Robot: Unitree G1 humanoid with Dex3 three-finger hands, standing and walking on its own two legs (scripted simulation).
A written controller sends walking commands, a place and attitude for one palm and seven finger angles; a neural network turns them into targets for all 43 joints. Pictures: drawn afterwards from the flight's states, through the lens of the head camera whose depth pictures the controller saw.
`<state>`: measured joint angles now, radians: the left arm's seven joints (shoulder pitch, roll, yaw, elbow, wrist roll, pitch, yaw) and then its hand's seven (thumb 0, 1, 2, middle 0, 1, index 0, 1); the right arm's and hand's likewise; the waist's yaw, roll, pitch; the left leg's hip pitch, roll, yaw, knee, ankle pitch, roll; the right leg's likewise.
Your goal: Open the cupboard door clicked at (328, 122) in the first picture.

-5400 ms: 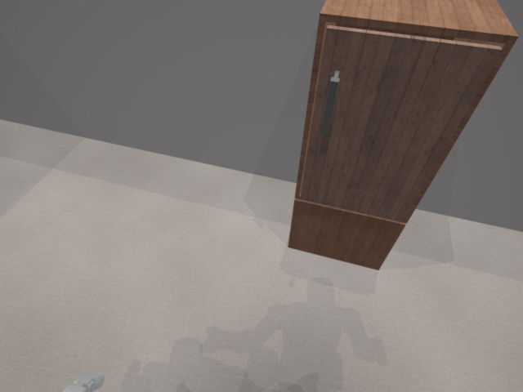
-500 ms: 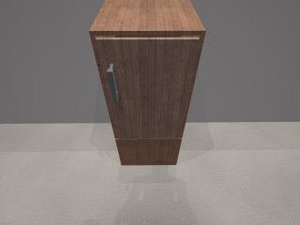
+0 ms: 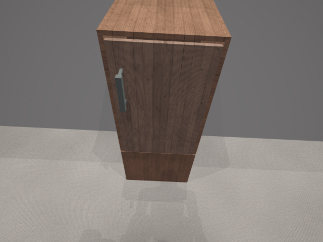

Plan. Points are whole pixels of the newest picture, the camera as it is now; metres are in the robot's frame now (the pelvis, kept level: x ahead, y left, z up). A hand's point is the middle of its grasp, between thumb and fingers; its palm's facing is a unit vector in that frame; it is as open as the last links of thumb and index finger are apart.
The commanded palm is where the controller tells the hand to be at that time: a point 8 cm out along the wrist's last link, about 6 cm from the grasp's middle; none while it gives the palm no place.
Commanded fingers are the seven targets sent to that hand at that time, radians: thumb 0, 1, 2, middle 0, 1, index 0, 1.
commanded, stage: come to a stop and stand still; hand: left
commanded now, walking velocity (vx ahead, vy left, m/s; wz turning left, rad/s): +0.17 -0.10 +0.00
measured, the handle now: (122, 91) +0.58 +0.18 +0.04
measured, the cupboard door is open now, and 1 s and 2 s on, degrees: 0 0 0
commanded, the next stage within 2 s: look again from close up in 1.02 s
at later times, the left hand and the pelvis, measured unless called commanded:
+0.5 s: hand out of the picture +0.11 +0.16 -0.17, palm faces +0.07 -0.98 -0.21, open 7.3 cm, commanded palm none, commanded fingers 0.00 0.90 0.90 -0.20 -0.30 -0.20 -0.30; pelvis +0.04 -0.02 +0.00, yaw +1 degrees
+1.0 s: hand out of the picture +0.08 +0.20 -0.15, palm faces +0.05 -0.96 -0.28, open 7.4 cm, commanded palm none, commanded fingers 0.00 0.90 0.90 -0.20 -0.30 -0.20 -0.30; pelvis +0.03 -0.01 +0.01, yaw +1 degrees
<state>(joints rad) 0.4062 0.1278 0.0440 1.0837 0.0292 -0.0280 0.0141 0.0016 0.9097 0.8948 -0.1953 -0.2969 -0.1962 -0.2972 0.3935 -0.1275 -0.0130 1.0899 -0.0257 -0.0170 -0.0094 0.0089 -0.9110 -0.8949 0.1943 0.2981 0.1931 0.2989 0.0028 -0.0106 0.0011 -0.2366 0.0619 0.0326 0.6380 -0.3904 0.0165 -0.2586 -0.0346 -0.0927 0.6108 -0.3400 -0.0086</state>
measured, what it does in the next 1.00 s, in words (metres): steps on the spot: right foot, then left foot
